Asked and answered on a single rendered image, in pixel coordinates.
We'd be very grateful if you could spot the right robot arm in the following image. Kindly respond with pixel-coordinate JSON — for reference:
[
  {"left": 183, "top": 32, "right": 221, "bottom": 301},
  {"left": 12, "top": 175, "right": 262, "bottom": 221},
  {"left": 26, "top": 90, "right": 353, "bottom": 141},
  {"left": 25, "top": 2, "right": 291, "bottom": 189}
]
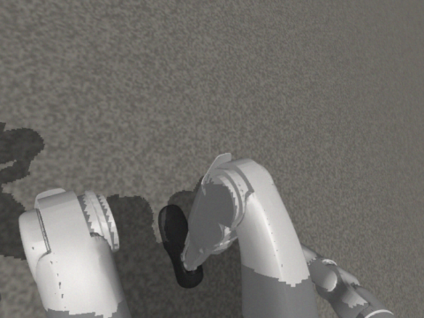
[{"left": 309, "top": 257, "right": 396, "bottom": 318}]

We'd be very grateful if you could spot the right robot hand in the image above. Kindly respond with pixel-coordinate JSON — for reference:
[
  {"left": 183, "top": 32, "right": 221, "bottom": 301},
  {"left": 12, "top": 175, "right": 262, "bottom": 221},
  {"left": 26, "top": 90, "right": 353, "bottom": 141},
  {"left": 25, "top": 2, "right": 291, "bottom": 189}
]
[{"left": 300, "top": 242, "right": 323, "bottom": 268}]

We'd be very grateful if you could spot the right robot foot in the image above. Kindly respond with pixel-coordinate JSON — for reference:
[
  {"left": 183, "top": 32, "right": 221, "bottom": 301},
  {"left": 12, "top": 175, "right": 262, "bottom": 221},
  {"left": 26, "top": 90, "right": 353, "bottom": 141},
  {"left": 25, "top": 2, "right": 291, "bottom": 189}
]
[{"left": 158, "top": 205, "right": 203, "bottom": 288}]

